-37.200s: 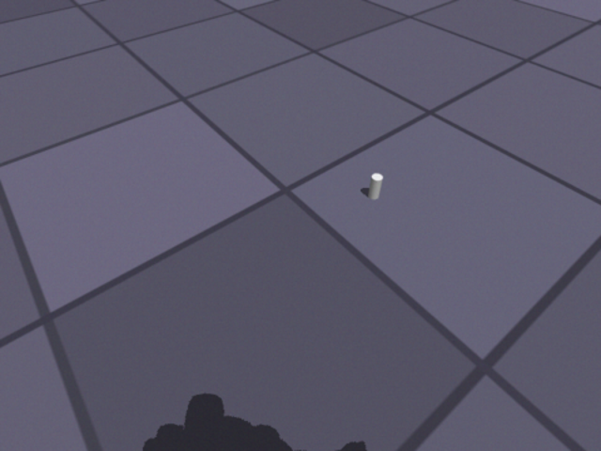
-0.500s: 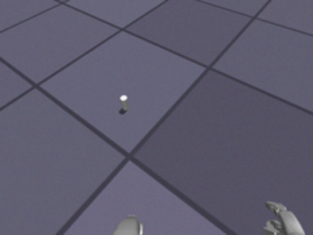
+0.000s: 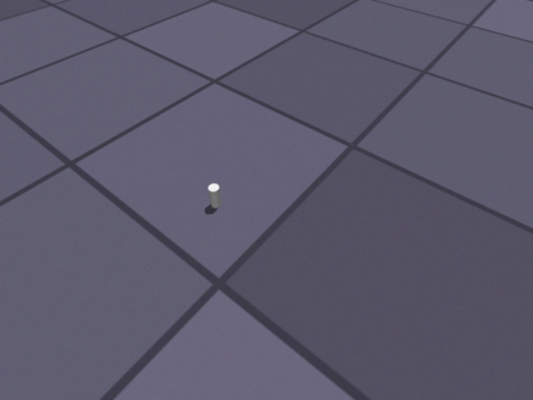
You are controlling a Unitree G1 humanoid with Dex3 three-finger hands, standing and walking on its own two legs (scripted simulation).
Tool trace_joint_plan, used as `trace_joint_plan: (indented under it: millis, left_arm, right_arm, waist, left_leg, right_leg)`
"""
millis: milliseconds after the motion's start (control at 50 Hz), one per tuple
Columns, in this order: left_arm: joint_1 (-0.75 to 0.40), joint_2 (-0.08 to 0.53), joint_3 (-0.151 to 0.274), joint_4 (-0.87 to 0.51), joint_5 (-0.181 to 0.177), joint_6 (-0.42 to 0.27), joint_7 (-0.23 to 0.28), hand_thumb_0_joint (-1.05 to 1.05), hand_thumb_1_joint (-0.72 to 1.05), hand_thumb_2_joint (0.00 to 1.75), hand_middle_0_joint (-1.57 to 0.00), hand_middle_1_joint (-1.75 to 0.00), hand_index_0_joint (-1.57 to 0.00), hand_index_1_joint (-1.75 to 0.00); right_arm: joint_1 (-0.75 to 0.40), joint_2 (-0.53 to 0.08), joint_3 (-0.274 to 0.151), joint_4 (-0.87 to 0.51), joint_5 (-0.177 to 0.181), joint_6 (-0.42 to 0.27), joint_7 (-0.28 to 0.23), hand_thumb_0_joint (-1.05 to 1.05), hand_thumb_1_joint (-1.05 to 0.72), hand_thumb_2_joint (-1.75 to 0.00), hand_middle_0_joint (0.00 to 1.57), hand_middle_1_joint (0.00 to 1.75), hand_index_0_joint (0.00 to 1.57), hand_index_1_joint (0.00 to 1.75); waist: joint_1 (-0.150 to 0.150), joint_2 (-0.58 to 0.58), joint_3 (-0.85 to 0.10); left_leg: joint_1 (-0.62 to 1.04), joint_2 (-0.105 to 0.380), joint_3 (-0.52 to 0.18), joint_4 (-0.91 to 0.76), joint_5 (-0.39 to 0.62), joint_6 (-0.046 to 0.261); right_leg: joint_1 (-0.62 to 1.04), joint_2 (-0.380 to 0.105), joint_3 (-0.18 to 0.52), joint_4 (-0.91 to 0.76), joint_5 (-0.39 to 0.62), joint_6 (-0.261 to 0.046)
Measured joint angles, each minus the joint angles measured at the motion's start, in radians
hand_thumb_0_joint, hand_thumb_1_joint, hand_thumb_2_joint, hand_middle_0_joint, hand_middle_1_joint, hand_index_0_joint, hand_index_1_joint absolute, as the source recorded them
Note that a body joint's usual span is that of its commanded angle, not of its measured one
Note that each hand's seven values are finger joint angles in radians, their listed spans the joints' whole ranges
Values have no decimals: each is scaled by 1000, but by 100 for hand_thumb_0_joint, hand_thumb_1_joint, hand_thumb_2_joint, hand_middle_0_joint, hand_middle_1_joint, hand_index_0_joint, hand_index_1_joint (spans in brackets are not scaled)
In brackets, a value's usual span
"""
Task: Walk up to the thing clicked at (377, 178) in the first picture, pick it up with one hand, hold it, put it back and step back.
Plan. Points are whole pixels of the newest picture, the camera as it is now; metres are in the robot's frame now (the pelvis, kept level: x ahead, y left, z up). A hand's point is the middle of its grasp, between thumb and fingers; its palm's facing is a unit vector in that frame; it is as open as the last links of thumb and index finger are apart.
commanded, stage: step back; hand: left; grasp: from above
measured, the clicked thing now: (214, 196) +1.10 +0.24 -0.71
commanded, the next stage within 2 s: stand in 0.58 s
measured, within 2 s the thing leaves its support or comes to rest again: neither
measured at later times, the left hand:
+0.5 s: hand out of the picture +0.13 +0.27 -0.15, palm faces +0.05 -0.93 -0.37, open 7.4 cm
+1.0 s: hand out of the picture +0.13 +0.26 -0.14, palm faces +0.00 -0.94 -0.33, open 7.4 cm
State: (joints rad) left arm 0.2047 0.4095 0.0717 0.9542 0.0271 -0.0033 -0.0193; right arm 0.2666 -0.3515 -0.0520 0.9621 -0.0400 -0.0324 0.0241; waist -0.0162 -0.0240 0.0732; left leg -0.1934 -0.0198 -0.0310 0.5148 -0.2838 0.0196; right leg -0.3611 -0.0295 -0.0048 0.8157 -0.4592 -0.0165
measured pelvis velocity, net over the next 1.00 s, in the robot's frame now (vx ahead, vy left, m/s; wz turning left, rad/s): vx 0.05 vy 0.01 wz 0.02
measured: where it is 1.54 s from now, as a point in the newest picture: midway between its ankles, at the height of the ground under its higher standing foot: outside the picture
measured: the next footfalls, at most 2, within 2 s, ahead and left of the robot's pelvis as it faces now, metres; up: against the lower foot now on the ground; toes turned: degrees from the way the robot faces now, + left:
right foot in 0.08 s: +0.10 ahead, -0.13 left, +0.00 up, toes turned -1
left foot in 0.38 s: +0.08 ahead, +0.13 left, +0.00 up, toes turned +0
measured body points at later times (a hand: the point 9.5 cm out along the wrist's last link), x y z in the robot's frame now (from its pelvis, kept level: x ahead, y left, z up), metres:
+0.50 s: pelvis +0.05 +0.01 +0.00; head +0.07 +0.01 +0.44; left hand +0.13 +0.32 -0.13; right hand +0.12 -0.29 -0.14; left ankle +0.04 +0.13 -0.74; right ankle +0.06 -0.13 -0.74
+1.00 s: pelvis +0.05 +0.01 +0.01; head +0.06 +0.01 +0.46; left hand +0.13 +0.31 -0.12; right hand +0.17 -0.29 -0.11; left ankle +0.04 +0.13 -0.74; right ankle +0.06 -0.13 -0.74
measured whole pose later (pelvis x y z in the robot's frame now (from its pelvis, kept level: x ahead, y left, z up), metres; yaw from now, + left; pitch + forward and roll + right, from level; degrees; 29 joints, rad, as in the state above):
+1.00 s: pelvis +0.05 +0.01 +0.01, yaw +1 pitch -3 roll +0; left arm 0.07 0.35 0.00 1.13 0.01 -0.01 -0.01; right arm 0.03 -0.34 0.00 1.09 0.00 -0.02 0.01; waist 0.01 0.00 0.07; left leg -0.09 0.00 -0.02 0.34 -0.20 -0.01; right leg -0.11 -0.04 -0.02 0.34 -0.17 0.03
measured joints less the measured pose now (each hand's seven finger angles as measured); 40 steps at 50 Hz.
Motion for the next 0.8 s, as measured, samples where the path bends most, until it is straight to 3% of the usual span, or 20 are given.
trace_joint_plan:
  millis: [60, 100, 120, 160, 220, 340, 400, 440, 480, 520, 600, 800]
  left_arm:
    - [-12, -3, 2, 4, -2, -11, 1, 1, 90, 90, -21, -30, -20, -30]
    - [-20, -12, 3, 12, -2, -25, 10, 1, 90, 90, -21, -30, -20, -30]
    - [-27, -24, 2, 17, 2, -30, 15, 1, 90, 90, -21, -30, -20, -30]
    - [-33, -43, -5, 21, 8, -35, 19, 1, 90, 90, -21, -30, -20, -30]
    - [-42, -65, -17, 24, 10, -30, 16, 1, 90, 90, -21, -30, -20, -30]
    - [-67, -78, -27, 27, 10, -31, 11, 1, 90, 90, -21, -30, -21, -30]
    - [-85, -58, -24, 35, 3, -17, 12, 1, 90, 90, -21, -30, -21, -30]
    - [-87, -45, -22, 45, -9, -7, 17, 1, 90, 90, -21, -30, -21, -30]
    - [-91, -40, -24, 62, -18, -2, 19, 1, 90, 90, -21, -30, -20, -30]
    - [-97, -32, -26, 77, -19, -8, 20, 1, 90, 90, -21, -30, -20, -30]
    - [-105, -27, -30, 96, -25, -19, 25, 1, 90, 90, -21, -30, -20, -30]
    - [-141, -55, -62, 143, -24, -3, 20, 1, 90, 90, -21, -30, -20, -30]
  right_arm:
    - [-4, -15, -1, -4, 3, 10, -1, 0, -90, -90, 21, 30, 20, 30]
    - [-12, -29, 1, -3, 13, 24, -6, 0, -90, -90, 21, 30, 20, 30]
    - [-19, -36, 1, 1, 19, 32, -11, 0, -90, -90, 21, 30, 20, 30]
    - [-27, -36, 4, 9, 24, 46, -24, 1, -91, -90, 21, 30, 20, 30]
    - [-38, -35, 9, 18, 26, 49, -24, 1, -91, -90, 21, 30, 20, 30]
    - [-53, -38, 14, 40, 20, 39, -17, 0, -91, -90, 21, 30, 20, 30]
    - [-61, -21, 11, 62, 12, 27, -19, 0, -91, -90, 21, 30, 20, 30]
    - [-66, -2, 13, 73, 5, 22, -21, 0, -91, -90, 21, 30, 20, 30]
    - [-72, 4, 19, 81, 7, 22, -17, 0, -91, -90, 21, 30, 20, 30]
    - [-88, 11, 26, 92, 13, 26, -15, 0, -91, -90, 21, 30, 20, 30]
    - [-127, 19, 30, 94, 28, 21, -24, 0, -91, -90, 21, 30, 20, 30]
    - [-221, 15, 47, 105, 37, 6, -28, 0, -91, -90, 21, 30, 20, 30]
  waist:
    - [-7, 8, 4]
    - [-2, 26, 8]
    - [-4, 50, 14]
    - [2, 65, 5]
    - [19, 61, -4]
    - [30, 72, -5]
    - [27, 39, 7]
    - [33, 6, 7]
    - [27, 10, 0]
    - [28, 13, 3]
    - [24, 13, 7]
    - [31, 12, 5]
  left_leg:
    - [-1, 13, -2, 27, -22, -15]
    - [-18, 30, -5, 91, -64, -30]
    - [-29, 44, -21, 134, -86, -26]
    - [-67, 25, -64, 224, -174, -16]
    - [-108, -2, -57, 312, -232, -13]
    - [-112, 25, -45, 223, -167, -19]
    - [-59, 14, -12, 78, -22, -28]
    - [-41, -4, 9, 56, -17, -26]
    - [-41, 5, 4, 58, -30, -22]
    - [-31, 15, 2, 56, -38, -22]
    - [-12, 19, 2, 41, -40, -21]
    - [74, 13, 15, -94, 26, -17]
  right_leg:
    - [34, 2, -13, -143, 68, 4]
    - [74, 18, -27, -248, 215, 4]
    - [82, 34, -41, -246, 236, 2]
    - [82, 38, -53, -228, 210, -4]
    - [88, 18, -46, -227, 192, -8]
    - [91, -2, -62, -232, 178, 11]
    - [82, -34, -57, -188, 145, 28]
    - [79, -49, -30, -177, 135, 27]
    - [95, -29, -22, -208, 122, 21]
    - [121, -18, -24, -251, 169, 34]
    - [148, -15, -25, -283, 168, 47]
    - [224, -20, -15, -403, 229, 54]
